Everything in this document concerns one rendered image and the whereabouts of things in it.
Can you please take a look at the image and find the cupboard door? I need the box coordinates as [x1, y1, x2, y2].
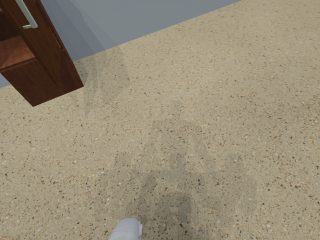
[0, 0, 61, 88]

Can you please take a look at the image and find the robot left thigh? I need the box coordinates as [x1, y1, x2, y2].
[108, 218, 143, 240]

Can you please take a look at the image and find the handle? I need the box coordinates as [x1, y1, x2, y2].
[15, 0, 38, 29]

